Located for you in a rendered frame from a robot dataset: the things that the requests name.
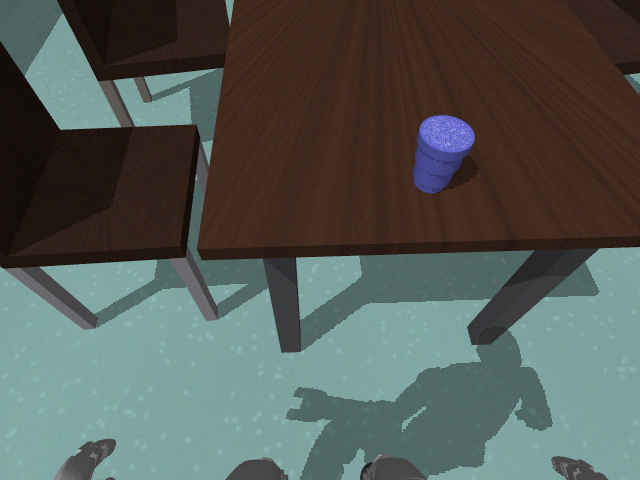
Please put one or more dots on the table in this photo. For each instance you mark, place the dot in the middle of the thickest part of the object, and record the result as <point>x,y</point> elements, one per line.
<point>314,145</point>

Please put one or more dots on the chair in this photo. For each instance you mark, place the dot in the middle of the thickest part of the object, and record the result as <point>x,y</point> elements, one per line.
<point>136,38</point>
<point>615,25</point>
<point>83,196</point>

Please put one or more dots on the cup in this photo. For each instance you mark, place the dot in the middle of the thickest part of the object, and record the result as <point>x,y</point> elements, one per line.
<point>443,142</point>

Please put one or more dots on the left robot hand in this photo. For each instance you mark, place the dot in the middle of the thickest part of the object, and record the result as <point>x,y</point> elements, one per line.
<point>88,457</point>

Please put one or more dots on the right robot hand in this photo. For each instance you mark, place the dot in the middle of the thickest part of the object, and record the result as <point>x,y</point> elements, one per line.
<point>575,470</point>

